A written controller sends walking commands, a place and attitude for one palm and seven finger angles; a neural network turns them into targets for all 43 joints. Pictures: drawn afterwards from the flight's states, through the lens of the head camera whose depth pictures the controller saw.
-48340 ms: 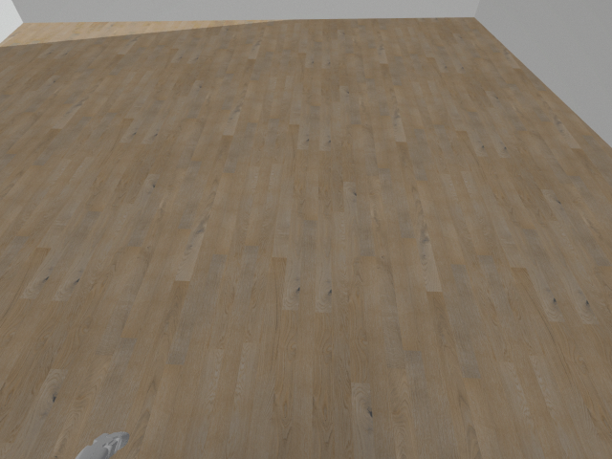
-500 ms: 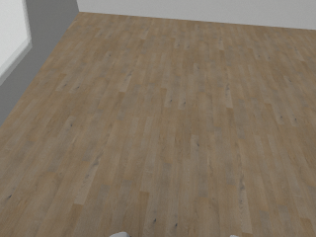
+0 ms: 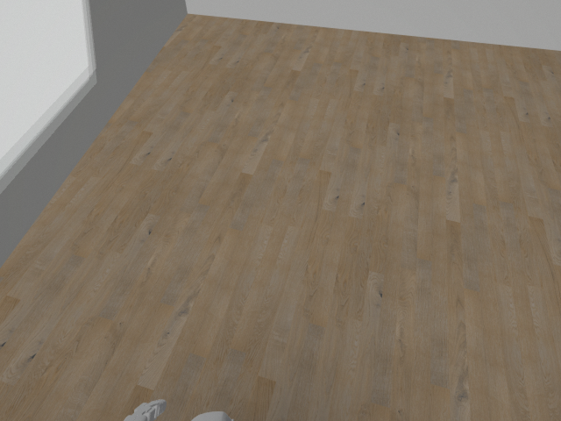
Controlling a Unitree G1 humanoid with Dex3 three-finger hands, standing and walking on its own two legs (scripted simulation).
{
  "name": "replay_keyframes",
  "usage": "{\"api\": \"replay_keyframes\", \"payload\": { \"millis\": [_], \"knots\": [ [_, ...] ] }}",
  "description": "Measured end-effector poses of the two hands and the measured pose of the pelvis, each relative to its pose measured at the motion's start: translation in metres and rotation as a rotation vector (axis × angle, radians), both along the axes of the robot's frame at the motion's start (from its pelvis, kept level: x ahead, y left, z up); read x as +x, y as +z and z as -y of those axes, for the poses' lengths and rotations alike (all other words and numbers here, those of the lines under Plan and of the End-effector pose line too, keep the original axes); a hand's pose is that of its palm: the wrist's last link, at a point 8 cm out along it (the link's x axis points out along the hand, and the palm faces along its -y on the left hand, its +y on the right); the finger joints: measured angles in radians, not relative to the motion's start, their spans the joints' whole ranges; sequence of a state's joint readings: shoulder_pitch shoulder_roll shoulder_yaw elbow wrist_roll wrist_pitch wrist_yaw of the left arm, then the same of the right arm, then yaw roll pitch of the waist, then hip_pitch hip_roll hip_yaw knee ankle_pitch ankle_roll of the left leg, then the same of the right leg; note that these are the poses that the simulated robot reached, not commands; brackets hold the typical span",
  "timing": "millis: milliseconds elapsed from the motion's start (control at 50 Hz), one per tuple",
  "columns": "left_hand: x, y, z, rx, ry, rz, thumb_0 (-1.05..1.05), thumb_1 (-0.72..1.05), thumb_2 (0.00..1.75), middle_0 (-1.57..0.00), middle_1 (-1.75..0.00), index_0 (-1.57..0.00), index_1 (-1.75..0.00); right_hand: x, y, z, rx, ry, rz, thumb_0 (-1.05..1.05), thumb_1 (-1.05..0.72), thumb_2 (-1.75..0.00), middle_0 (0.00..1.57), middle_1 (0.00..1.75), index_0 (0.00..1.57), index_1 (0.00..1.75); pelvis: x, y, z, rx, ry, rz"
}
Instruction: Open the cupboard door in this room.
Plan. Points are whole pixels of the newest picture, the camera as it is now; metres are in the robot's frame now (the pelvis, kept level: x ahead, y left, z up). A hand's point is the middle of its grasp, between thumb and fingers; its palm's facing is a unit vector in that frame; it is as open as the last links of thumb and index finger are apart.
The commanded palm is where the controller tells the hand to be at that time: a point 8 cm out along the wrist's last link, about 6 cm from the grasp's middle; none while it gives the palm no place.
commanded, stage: turn to face it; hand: left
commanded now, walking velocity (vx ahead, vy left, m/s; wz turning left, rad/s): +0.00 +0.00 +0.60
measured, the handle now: out of the picture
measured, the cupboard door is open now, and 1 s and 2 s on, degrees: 42 42 42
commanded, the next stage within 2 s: none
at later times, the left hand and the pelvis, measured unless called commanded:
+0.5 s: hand out of the picture +0.09 +0.20 -0.16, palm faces +0.29 -0.91 -0.31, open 7.4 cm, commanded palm none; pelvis +0.06 -0.04 -0.01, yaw +17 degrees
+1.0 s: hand out of the picture +0.03 +0.19 -0.17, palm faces +0.58 -0.78 -0.24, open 7.4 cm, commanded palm none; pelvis +0.08 -0.04 +0.00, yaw +34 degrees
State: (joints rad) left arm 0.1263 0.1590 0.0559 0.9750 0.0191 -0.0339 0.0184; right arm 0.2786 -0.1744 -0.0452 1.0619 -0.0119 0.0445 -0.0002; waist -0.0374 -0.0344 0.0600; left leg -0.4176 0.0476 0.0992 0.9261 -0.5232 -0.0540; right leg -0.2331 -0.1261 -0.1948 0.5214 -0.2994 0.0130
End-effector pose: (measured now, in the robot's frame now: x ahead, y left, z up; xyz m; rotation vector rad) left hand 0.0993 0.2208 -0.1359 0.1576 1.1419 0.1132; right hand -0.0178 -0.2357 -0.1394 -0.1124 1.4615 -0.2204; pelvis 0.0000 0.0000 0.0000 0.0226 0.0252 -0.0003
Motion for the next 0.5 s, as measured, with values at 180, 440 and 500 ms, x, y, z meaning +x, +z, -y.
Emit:
{"api": "replay_keyframes", "payload": {
  "millis": [180,440,500],
  "knots": [
    [-0.022,-0.027,-0.048,0.026,0.129,-0.103,0.00,0.91,0.90,-0.20,-0.29,-0.20,-0.30,0.144,0.006,0.001,-0.084,0.197,0.265,0.00,-0.91,-0.90,0.20,0.30,0.20,0.30,0.029,-0.019,-0.014,-0.020,0.090,0.011],
    [-0.018,0.011,-0.035,0.110,0.265,-0.026,0.01,0.91,0.90,-0.19,-0.29,-0.20,-0.30,0.210,-0.002,0.025,-0.026,0.357,0.233,0.00,-0.90,-0.90,0.21,0.30,0.20,0.30,0.054,-0.009,0.026,-0.023,0.251,-0.005],
    [-0.031,0.013,-0.019,0.127,0.301,-0.039,0.00,0.91,0.90,-0.20,-0.29,-0.20,-0.30,0.227,-0.010,0.033,-0.008,0.381,0.218,0.00,-0.90,-0.90,0.20,0.30,0.20,0.30,0.059,-0.012,0.038,-0.007,0.293,-0.004]
  ]
}}
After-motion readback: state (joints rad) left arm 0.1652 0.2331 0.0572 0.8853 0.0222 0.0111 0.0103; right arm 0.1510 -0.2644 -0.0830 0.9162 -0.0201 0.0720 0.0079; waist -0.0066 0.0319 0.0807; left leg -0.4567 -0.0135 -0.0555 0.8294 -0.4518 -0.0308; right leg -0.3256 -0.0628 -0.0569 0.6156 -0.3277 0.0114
